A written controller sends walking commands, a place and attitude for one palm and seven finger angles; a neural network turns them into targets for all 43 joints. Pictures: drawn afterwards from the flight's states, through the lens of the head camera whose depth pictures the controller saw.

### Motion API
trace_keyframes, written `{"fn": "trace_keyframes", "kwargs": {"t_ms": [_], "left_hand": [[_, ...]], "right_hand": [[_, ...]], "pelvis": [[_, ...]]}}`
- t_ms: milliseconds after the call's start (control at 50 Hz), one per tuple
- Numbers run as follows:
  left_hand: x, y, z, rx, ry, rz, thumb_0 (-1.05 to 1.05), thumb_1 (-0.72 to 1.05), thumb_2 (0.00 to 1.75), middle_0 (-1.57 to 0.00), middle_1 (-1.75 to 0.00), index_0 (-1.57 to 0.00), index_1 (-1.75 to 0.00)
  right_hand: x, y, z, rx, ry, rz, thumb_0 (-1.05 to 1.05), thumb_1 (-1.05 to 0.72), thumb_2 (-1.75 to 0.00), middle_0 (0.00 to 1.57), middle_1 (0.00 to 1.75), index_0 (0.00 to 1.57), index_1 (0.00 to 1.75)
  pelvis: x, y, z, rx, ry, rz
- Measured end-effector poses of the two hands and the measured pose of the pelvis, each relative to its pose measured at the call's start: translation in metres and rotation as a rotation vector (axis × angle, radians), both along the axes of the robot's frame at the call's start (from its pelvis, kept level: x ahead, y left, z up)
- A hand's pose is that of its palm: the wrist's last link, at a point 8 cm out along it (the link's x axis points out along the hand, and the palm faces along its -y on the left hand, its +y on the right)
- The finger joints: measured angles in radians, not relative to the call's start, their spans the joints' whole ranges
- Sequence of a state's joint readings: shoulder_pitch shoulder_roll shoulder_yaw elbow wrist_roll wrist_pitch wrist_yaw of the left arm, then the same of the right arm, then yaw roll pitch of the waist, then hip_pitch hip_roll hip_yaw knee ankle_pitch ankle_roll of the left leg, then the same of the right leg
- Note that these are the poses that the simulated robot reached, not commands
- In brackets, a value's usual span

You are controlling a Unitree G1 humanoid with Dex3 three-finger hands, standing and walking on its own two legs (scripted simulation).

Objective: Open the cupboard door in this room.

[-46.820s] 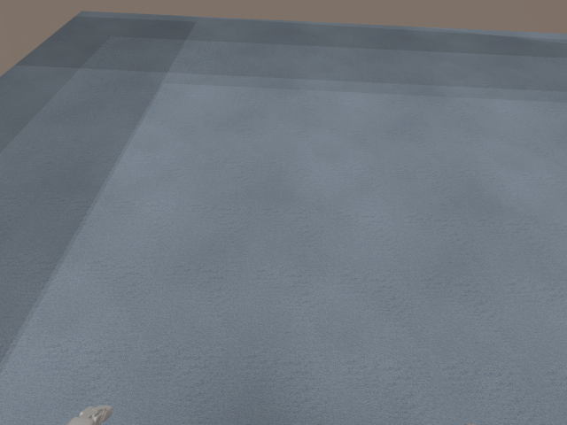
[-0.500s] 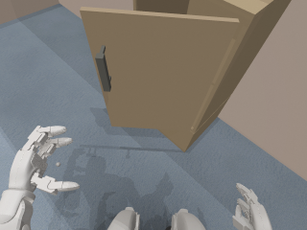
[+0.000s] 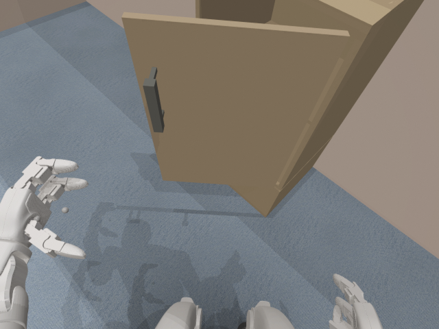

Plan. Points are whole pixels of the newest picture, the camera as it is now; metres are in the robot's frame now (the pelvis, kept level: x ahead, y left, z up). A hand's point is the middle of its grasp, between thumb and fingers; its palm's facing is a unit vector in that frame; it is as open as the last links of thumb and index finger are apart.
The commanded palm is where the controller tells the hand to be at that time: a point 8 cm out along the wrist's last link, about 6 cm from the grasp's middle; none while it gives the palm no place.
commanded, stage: raise the hand with hooked fingers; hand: left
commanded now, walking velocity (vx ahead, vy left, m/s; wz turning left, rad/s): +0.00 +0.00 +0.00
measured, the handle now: (156, 101) +0.56 +0.18 +0.03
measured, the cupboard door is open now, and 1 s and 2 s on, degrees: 42 42 42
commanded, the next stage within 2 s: move the hooked fingers beside the handle in 0.42 s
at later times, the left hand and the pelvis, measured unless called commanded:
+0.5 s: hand (81, 211) +0.29 +0.25 +0.04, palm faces +0.03 -1.00 -0.03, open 14.0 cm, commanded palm +0.26 +0.30 +0.05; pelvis +0.00 -0.02 +0.00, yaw +0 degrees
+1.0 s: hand (98, 175) +0.36 +0.25 +0.04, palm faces +0.03 -1.00 -0.03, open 14.0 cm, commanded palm +0.34 +0.30 +0.04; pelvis +0.00 -0.02 -0.01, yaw -1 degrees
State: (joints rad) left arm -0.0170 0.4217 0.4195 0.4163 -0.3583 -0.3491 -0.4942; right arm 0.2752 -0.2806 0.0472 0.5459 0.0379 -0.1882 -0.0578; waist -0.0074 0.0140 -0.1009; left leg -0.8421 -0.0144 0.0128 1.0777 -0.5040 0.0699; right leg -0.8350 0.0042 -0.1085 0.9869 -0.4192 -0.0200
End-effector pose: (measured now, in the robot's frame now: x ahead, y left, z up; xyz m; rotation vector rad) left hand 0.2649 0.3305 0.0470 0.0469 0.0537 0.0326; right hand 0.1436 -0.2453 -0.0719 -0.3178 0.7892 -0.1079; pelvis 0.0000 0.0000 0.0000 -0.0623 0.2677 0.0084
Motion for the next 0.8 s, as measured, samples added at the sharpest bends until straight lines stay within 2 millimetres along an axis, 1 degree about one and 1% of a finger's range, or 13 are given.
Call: {"fn": "trace_keyframes", "kwargs": {"t_ms": [100, 200, 480, 580, 680, 800], "left_hand": [[0.004, -0.007, 0.001, 0.000, 0.001, -0.020, -0.01, -0.50, 0.30, -0.30, -1.20, -0.30, -1.19], [0.004, -0.012, -0.003, -0.006, 0.006, -0.010, -0.01, -0.50, 0.30, -0.30, -1.20, -0.30, -1.19], [0.003, -0.023, -0.006, -0.016, 0.003, -0.003, -0.01, -0.50, 0.30, -0.30, -1.20, -0.30, -1.20], [0.003, -0.024, -0.004, -0.012, -0.004, -0.002, -0.01, -0.50, 0.30, -0.30, -1.20, -0.30, -1.20], [0.013, -0.025, -0.003, -0.016, -0.021, 0.003, -0.01, -0.50, 0.30, -0.30, -1.20, -0.30, -1.20], [0.033, -0.035, -0.004, -0.017, -0.016, -0.027, -0.01, -0.50, 0.30, -0.30, -1.20, -0.30, -1.20]], "right_hand": [[-0.007, -0.009, 0.001, -0.008, 0.015, -0.017, 0.01, -0.90, -0.90, 0.21, 0.30, 0.21, 0.30], [-0.009, -0.015, 0.001, -0.009, 0.020, -0.025, 0.01, -0.90, -0.90, 0.21, 0.30, 0.21, 0.30], [0.007, -0.015, -0.003, 0.017, -0.013, -0.012, 0.01, -0.90, -0.90, 0.21, 0.30, 0.21, 0.30], [0.011, -0.015, -0.004, 0.021, -0.024, -0.006, 0.01, -0.90, -0.90, 0.21, 0.30, 0.21, 0.30], [0.011, -0.016, -0.008, 0.015, -0.016, -0.001, 0.01, -0.90, -0.90, 0.21, 0.30, 0.21, 0.30], [0.005, -0.019, -0.012, 0.012, 0.007, -0.016, 0.01, -0.90, -0.90, 0.21, 0.30, 0.21, 0.30]], "pelvis": [[0.002, -0.002, 0.002, 0.004, 0.004, -0.005], [0.003, -0.006, 0.001, 0.008, 0.008, -0.008], [0.003, -0.016, -0.002, 0.012, 0.009, -0.008], [0.004, -0.017, -0.002, 0.013, 0.010, -0.007], [0.003, -0.018, -0.004, 0.013, 0.013, -0.002], [0.001, -0.018, -0.005, 0.015, 0.020, -0.004]]}}
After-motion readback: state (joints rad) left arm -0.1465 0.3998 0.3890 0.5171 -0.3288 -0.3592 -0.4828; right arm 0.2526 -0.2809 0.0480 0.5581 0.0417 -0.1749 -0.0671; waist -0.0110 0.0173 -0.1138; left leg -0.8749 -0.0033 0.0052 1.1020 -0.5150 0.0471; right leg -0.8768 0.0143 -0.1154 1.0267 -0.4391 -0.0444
